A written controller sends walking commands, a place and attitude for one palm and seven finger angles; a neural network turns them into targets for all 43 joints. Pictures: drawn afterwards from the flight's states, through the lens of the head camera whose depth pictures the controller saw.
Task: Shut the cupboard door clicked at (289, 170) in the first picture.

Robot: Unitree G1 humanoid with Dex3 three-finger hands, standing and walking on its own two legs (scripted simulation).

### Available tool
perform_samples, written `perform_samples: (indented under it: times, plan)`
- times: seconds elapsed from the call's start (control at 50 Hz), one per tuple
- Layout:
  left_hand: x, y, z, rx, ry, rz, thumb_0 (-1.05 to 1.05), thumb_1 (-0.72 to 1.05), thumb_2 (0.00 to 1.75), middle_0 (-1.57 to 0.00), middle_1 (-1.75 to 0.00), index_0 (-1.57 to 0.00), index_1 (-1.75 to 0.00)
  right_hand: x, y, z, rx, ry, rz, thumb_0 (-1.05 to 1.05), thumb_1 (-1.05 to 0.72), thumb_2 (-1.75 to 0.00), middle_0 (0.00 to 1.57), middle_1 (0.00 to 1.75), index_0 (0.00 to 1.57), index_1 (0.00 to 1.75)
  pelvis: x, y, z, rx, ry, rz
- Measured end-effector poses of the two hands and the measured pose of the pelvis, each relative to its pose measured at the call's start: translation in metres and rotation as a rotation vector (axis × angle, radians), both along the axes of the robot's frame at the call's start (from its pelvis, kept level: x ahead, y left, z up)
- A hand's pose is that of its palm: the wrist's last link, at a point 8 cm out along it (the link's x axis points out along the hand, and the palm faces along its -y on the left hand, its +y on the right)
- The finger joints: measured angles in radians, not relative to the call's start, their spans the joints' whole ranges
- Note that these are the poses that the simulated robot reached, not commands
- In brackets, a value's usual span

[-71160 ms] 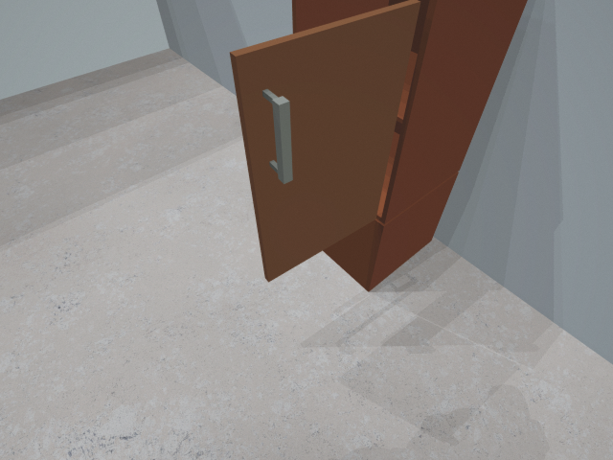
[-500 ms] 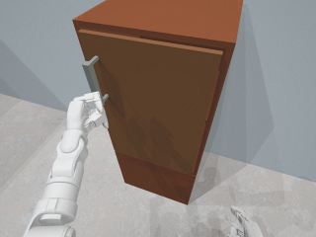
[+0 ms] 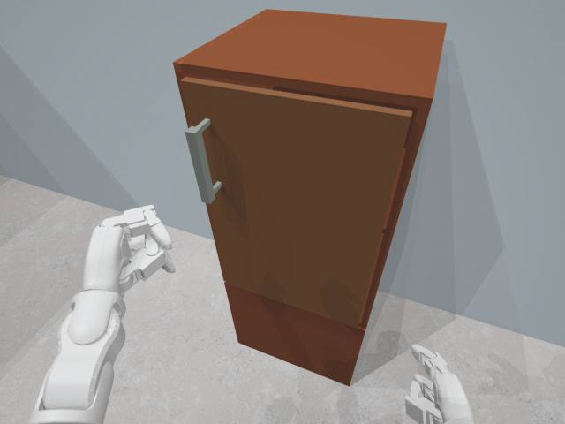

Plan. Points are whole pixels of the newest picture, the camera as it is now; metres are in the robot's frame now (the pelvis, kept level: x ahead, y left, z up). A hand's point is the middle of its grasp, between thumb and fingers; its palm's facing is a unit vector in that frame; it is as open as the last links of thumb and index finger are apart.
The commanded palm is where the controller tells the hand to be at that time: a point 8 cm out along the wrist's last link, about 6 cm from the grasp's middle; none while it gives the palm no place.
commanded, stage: draw the hand back to the body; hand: left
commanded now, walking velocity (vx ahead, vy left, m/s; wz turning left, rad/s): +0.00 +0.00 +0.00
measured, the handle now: (206, 162) +0.54 +0.20 +0.11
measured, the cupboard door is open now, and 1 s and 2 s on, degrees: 0 0 0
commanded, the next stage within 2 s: step back with the hand held close in 0.94 s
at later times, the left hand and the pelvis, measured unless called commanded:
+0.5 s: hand (83, 292) +0.21 +0.24 +0.16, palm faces +0.40 -0.84 -0.38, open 5.6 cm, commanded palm +0.16 +0.29 +0.18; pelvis +0.01 -0.01 +0.01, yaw +0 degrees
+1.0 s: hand (81, 289) +0.21 +0.24 +0.17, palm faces +0.44 -0.80 -0.40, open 7.4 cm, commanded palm +0.16 +0.28 +0.18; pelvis +0.02 -0.02 +0.01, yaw +0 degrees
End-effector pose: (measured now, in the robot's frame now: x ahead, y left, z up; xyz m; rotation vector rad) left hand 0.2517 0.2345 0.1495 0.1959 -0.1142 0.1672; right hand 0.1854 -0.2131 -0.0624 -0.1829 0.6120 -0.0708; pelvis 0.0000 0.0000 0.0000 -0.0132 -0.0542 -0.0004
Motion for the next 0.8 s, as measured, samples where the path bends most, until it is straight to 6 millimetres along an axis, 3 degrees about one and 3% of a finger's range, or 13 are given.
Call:
perform_samples:
  times: [0.16, 0.32, 0.6, 0.68, 0.8]
  plan:
    - [-0.035, 0.022, 0.006, 0.088, -0.014, 0.110, 0.02, 0.90, 0.90, -0.99, -1.15, -0.98, -1.15, -0.009, 0.011, -0.008, 0.006, 0.070, 0.039, 0.01, -0.90, -0.90, 0.20, 0.30, 0.21, 0.30, -0.001, 0.000, 0.005, 0.000, -0.021, 0.003]
    - [-0.058, 0.037, 0.022, 0.155, -0.049, 0.185, 0.02, 0.90, 0.90, -0.77, -0.91, -0.77, -0.92, -0.015, 0.004, -0.017, 0.011, 0.115, 0.023, 0.01, -0.90, -0.90, 0.20, 0.30, 0.21, 0.30, 0.004, -0.001, 0.007, 0.001, -0.029, 0.000]
    - [-0.098, 0.056, 0.036, 0.268, -0.038, 0.291, 0.02, 0.89, 0.90, -0.39, -0.49, -0.39, -0.50, 0.002, -0.016, -0.009, -0.008, 0.068, -0.007, 0.01, -0.90, -0.90, 0.20, 0.30, 0.20, 0.30, 0.015, -0.009, 0.007, 0.000, -0.020, -0.002]
    - [-0.103, 0.056, 0.037, 0.267, -0.043, 0.323, 0.02, 0.89, 0.90, -0.30, -0.40, -0.30, -0.41, 0.009, -0.017, -0.008, -0.012, 0.054, 0.008, 0.01, -0.90, -0.90, 0.20, 0.30, 0.20, 0.30, 0.015, -0.010, 0.007, 0.001, -0.021, 0.006]
    - [-0.095, 0.049, 0.027, 0.230, -0.023, 0.316, 0.02, 0.89, 0.90, -0.24, -0.33, -0.23, -0.34, 0.014, -0.014, -0.009, -0.011, 0.056, 0.018, 0.01, -0.90, -0.90, 0.20, 0.30, 0.20, 0.30, 0.015, -0.013, 0.007, 0.004, -0.015, 0.008]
